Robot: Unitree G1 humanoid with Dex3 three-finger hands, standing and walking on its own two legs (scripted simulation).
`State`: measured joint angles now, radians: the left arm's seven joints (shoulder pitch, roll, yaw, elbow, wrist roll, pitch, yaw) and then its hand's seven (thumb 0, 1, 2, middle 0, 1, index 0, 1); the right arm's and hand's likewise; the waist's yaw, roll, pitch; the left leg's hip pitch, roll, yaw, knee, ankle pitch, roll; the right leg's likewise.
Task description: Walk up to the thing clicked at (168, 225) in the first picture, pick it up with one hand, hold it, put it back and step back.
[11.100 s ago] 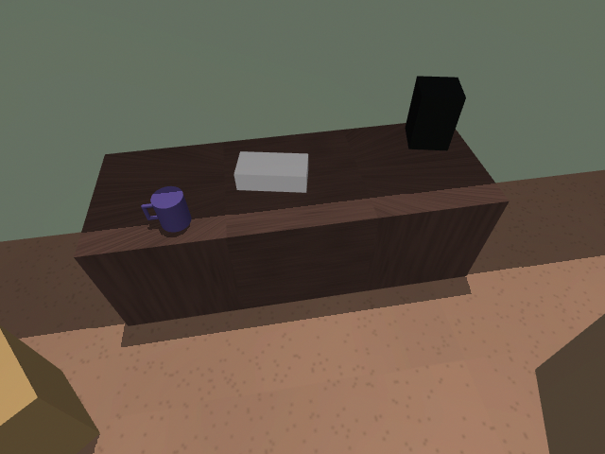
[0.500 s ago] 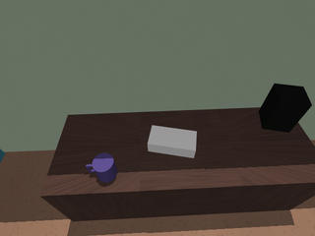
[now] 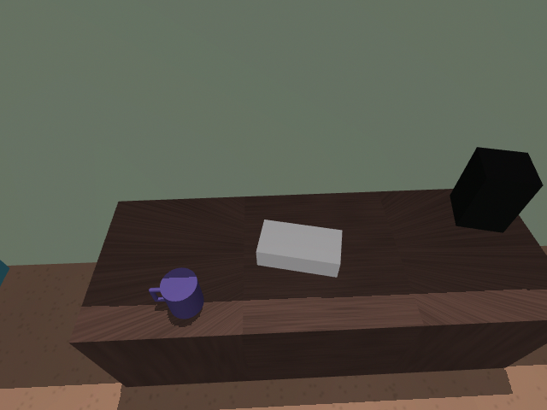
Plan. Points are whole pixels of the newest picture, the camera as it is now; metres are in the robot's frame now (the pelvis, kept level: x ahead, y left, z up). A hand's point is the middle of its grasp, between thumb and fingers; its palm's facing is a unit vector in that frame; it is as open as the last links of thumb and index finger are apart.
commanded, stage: stand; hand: left
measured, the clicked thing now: (176, 293) +0.45 +0.26 -0.31
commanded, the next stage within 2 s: go down in 0.56 s
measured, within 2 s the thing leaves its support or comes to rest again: neither
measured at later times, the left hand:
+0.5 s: hand out of the picture +0.07 +0.25 -0.16, palm faces -0.03 -0.94 -0.35, open 7.4 cm
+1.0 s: hand out of the picture +0.15 +0.25 -0.15, palm faces +0.05 -0.94 -0.33, open 13.0 cm
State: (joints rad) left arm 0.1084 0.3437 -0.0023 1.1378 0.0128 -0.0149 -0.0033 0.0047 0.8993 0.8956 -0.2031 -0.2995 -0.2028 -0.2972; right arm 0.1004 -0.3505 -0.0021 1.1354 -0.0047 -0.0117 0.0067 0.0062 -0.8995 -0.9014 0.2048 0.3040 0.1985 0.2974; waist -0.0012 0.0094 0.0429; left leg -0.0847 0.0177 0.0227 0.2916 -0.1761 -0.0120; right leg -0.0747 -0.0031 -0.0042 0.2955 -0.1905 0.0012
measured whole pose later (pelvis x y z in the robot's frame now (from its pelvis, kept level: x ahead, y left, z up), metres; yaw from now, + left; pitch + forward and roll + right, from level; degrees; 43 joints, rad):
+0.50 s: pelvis +0.00 +0.00 +0.00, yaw +0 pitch -2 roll +0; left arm 0.12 0.35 0.00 1.14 0.01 -0.01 0.00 0.00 0.90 0.90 -0.20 -0.30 -0.20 -0.30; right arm 0.11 -0.35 0.00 1.14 -0.01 -0.01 0.01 0.01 -0.90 -0.90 0.20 0.30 0.20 0.30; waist 0.00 0.01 0.05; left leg -0.09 0.02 0.02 0.29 -0.18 -0.01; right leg -0.08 0.00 0.00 0.29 -0.19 0.00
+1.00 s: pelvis -0.01 +0.00 -0.02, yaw +1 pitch +6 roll +0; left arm 0.04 0.33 0.09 0.81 0.01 0.18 -0.03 0.00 0.25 0.33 -0.05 -0.07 -0.05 -0.08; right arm 0.11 -0.30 -0.11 0.75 0.06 -0.08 -0.02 0.01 -0.18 -0.31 0.07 0.08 0.06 0.08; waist -0.02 0.03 -0.03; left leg -0.40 0.01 0.01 0.58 -0.28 0.00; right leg -0.38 -0.01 -0.02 0.57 -0.29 0.01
